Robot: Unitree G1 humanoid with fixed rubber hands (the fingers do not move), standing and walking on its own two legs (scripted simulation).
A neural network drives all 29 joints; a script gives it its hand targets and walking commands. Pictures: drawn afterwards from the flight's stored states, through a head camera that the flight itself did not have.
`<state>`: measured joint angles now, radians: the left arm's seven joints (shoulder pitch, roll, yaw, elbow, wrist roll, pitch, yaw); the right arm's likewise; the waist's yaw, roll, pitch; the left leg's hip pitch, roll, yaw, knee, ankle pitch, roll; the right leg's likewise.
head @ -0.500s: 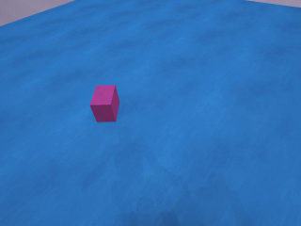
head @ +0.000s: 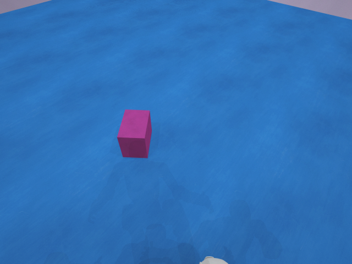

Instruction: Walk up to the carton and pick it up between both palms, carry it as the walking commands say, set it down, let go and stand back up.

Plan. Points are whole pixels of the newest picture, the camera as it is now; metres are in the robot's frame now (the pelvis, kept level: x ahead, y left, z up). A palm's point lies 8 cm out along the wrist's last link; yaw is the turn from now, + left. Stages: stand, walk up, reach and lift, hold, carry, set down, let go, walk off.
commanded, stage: walk up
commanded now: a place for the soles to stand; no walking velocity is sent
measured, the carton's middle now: (136, 133) +1.06 +0.21 -0.65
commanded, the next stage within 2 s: none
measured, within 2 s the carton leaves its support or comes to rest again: neither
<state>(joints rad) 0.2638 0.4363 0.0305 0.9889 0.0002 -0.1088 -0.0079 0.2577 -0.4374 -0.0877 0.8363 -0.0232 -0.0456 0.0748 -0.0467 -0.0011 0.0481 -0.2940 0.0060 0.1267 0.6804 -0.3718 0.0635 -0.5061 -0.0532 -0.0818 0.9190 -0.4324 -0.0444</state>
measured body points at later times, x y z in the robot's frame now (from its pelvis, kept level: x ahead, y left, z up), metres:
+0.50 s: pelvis +0.20 +0.13 -0.02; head +0.21 +0.13 +0.43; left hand +0.24 +0.48 -0.12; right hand +0.30 -0.21 -0.11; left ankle +0.27 +0.24 -0.72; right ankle +0.16 -0.04 -0.67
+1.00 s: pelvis +0.37 +0.24 -0.02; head +0.38 +0.24 +0.43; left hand +0.44 +0.59 -0.11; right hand +0.43 -0.09 -0.12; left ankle +0.46 +0.36 -0.72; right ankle +0.38 +0.06 -0.72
